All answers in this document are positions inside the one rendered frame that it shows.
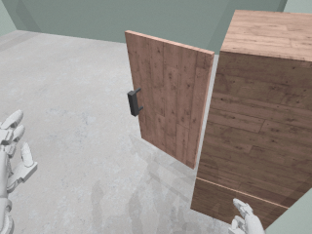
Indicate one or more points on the handle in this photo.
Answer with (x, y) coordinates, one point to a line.
(132, 98)

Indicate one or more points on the cupboard door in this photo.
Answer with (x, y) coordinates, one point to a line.
(174, 82)

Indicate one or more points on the left robot hand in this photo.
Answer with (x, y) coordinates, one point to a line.
(10, 134)

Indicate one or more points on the right robot hand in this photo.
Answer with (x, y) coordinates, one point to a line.
(251, 224)

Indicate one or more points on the robot left forearm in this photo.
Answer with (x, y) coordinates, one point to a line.
(7, 224)

